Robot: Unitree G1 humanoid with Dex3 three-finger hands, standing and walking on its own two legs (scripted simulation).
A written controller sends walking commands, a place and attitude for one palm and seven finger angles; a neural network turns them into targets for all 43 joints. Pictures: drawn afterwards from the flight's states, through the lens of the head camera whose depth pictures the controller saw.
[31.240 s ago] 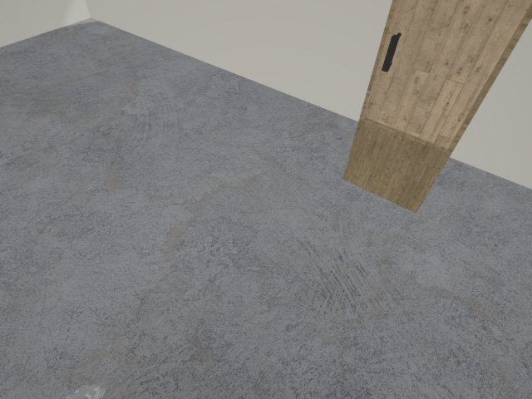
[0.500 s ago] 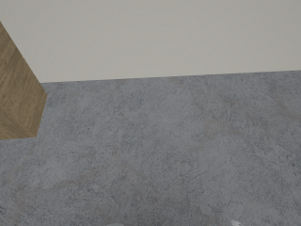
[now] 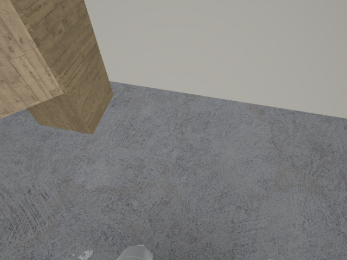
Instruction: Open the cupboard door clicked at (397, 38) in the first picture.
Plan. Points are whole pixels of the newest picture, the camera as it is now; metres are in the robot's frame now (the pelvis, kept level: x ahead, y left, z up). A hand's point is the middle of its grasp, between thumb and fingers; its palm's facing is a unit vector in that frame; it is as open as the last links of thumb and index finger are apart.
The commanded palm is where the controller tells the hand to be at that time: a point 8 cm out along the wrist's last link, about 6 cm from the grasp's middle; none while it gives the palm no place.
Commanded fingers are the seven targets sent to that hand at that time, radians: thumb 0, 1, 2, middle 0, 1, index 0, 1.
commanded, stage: turn to face it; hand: left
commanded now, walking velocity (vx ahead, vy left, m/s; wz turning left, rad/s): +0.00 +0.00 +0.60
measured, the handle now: out of the picture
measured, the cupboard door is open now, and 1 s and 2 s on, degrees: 46 46 46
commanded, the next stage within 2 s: take the last steps up to it in 1.06 s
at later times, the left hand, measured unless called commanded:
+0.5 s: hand out of the picture +0.06 +0.21 -0.16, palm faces +0.31 -0.91 -0.29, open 7.4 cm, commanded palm none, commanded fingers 0.00 0.90 0.90 -0.20 -0.30 -0.20 -0.30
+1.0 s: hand out of the picture -0.01 +0.21 -0.16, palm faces +0.54 -0.80 -0.25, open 7.4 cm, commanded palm none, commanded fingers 0.00 0.90 0.90 -0.20 -0.30 -0.20 -0.30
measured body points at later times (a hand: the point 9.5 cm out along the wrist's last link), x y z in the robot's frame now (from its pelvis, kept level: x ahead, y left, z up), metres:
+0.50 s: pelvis +0.02 -0.02 -0.01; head +0.07 -0.02 +0.44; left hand +0.04 +0.26 -0.13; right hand +0.18 -0.25 -0.16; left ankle -0.03 +0.10 -0.68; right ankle +0.06 -0.15 -0.74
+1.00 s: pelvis +0.04 -0.02 +0.00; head +0.07 +0.02 +0.45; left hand -0.03 +0.25 -0.14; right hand +0.24 -0.18 -0.14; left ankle -0.01 +0.09 -0.74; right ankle +0.10 -0.14 -0.71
